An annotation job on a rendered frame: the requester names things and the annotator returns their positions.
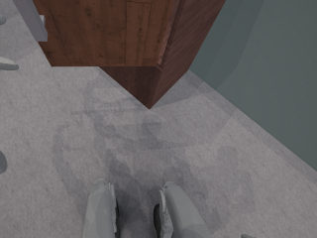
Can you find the handle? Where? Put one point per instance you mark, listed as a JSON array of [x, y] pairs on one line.
[[34, 21]]

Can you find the robot thigh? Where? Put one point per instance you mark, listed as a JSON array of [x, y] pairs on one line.
[[185, 218], [98, 218]]

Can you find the left robot hand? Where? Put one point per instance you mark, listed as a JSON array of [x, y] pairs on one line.
[[6, 64]]

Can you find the robot left thigh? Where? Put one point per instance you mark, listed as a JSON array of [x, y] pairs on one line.
[[98, 218]]

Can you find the cupboard door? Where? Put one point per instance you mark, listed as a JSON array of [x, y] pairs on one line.
[[104, 32]]

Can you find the robot right thigh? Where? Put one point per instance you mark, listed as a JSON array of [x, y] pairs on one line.
[[185, 218]]

